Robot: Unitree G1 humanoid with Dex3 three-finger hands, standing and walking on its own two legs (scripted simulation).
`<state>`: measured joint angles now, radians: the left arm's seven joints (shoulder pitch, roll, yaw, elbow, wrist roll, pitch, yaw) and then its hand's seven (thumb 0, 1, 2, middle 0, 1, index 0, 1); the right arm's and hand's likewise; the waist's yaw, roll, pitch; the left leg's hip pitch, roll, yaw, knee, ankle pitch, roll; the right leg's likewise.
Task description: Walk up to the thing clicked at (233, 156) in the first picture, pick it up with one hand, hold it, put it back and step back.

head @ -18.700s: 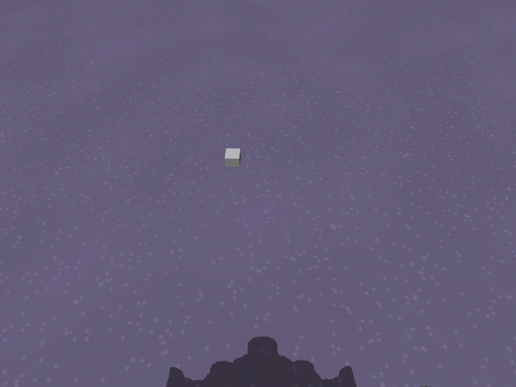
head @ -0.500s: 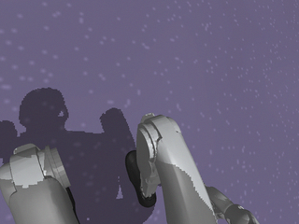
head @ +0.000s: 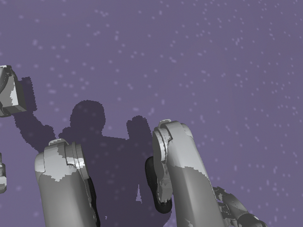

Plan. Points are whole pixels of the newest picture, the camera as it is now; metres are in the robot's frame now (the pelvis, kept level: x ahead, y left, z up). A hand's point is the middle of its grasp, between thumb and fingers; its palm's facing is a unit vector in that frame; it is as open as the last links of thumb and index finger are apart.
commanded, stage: settle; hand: left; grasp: from above
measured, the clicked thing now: (3, 96) +0.45 +0.33 -0.18
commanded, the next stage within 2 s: lift in 0.02 s
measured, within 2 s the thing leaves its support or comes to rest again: neither
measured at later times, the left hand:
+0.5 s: hand out of the picture +0.42 +0.33 -0.07, palm faces -0.46 -0.09 -0.88, open 10.8 cm
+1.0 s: hand out of the picture +0.35 +0.31 +0.12, palm faces -0.42 -0.14 -0.90, open 10.8 cm
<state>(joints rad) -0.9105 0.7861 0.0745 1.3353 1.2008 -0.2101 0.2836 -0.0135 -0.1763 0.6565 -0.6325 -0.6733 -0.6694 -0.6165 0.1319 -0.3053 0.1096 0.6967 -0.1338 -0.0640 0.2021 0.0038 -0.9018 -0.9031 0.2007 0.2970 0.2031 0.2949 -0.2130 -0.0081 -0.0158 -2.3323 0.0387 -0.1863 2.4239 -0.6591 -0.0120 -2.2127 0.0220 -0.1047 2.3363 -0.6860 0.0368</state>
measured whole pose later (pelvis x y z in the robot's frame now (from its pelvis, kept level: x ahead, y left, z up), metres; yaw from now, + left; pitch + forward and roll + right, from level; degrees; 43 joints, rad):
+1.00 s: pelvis +0.00 +0.00 +0.21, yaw +6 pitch +28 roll -5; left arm -0.45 0.57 -0.06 0.68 0.99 -0.04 0.04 -0.01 -0.17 0.65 -0.63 -0.68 -0.66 -0.62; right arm 0.14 -0.26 -0.01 0.65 0.02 0.04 0.01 0.01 -0.90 -0.90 0.20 0.30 0.20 0.30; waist -0.08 0.04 -0.16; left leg -1.67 0.05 -0.07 1.76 -0.59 0.00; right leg -1.59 0.00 -0.05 1.71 -0.61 0.03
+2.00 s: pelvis +0.08 +0.01 +0.42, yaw +8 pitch +9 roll -1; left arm -0.33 0.37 -0.19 0.84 0.99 0.04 0.14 -0.01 -0.17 0.65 -0.63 -0.67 -0.67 -0.62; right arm 0.26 -0.25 -0.04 0.74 0.04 0.01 -0.03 0.01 -0.90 -0.90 0.20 0.30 0.20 0.30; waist -0.05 0.04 -0.07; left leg -0.56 0.04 0.03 0.75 -0.35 -0.01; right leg -0.53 -0.02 0.00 0.73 -0.36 0.02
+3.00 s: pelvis +0.08 +0.01 +0.44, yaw +8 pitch +2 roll +0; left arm -0.23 0.39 -0.21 0.65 1.00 0.02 0.00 -0.02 -0.17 0.64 -0.64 -0.67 -0.68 -0.61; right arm 0.20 -0.26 -0.04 0.69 0.06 0.07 -0.04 0.01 -0.90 -0.90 0.20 0.30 0.20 0.30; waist 0.00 0.05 -0.02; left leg -0.30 0.03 0.05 0.51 -0.24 -0.01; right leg -0.29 -0.02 0.02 0.52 -0.27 0.02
